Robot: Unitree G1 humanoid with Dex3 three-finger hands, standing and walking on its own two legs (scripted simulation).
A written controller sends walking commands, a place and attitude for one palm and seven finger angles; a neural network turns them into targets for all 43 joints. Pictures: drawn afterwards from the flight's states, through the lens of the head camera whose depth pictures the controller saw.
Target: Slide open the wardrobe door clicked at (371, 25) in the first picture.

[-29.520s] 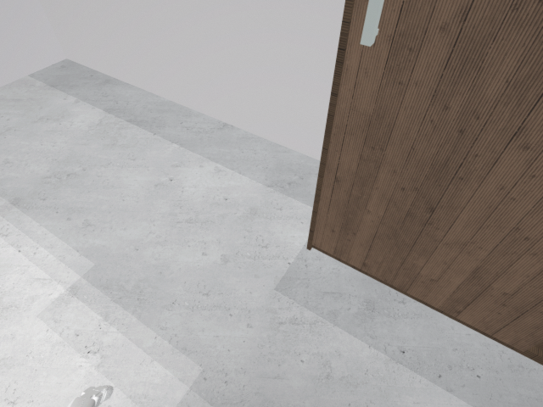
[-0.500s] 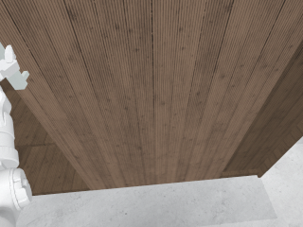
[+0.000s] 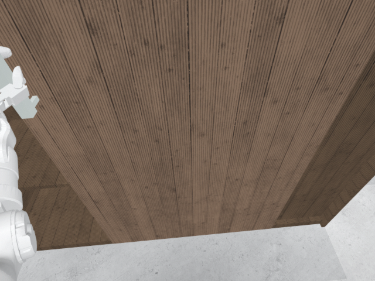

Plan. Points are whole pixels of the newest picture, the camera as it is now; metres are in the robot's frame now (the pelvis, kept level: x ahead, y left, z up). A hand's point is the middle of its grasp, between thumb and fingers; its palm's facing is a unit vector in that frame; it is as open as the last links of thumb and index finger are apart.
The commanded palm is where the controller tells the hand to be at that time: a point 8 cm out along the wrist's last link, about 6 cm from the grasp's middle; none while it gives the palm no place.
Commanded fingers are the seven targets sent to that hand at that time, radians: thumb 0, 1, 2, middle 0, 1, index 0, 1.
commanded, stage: stop walking and hold the door there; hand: left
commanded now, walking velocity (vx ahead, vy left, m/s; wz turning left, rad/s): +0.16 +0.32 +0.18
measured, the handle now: (6, 67) +0.43 +0.36 +0.27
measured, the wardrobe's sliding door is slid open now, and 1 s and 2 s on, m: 0.51 0.51 0.51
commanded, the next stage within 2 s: loosen the grip on the handle in 1.26 s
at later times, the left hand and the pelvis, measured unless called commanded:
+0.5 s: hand (21, 91) +0.40 +0.33 +0.24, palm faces +0.45 -0.87 -0.21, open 5.9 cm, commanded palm +0.36 +0.37 +0.20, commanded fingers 0.00 0.90 0.90 -0.45 -1.40 -0.45 -1.40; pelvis -0.01 +0.06 -0.01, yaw +2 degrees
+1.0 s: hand (18, 91) +0.40 +0.33 +0.24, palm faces +0.35 -0.92 -0.16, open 5.8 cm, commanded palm +0.36 +0.38 +0.20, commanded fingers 0.00 0.90 0.90 -0.45 -1.40 -0.45 -1.40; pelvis -0.03 +0.10 +0.00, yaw +1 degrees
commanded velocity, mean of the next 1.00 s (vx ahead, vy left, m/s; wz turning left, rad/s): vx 0.03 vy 0.00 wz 0.03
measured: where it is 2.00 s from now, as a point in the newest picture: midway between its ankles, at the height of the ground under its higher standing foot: outside the picture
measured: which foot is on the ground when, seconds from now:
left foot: down 0.00-0.00, up 0.02-0.20, down 0.22-1.00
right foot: down 0.00-0.22, up 0.24-0.46, down 0.48-1.00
